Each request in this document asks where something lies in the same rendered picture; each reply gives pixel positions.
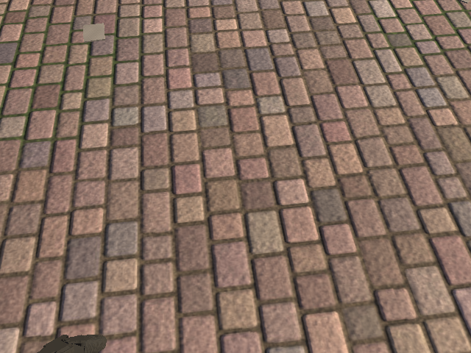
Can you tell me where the robot left hand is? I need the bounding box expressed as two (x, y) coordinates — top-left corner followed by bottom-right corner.
(37, 335), (107, 353)

